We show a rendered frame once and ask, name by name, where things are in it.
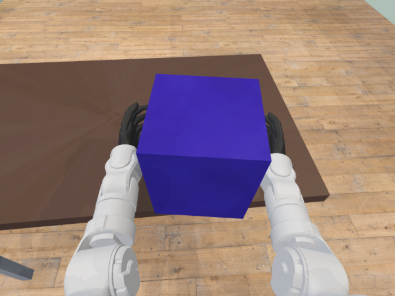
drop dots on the robot right hand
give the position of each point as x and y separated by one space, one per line
275 134

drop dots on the left robot forearm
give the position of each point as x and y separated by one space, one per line
113 219

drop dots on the robot left upper arm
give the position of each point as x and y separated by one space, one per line
104 271

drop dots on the robot right upper arm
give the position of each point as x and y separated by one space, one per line
297 271

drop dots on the carton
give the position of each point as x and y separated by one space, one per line
203 148

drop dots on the right robot forearm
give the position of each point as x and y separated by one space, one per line
286 210

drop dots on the robot left hand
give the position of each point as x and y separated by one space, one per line
129 132

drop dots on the table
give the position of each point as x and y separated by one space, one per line
59 122

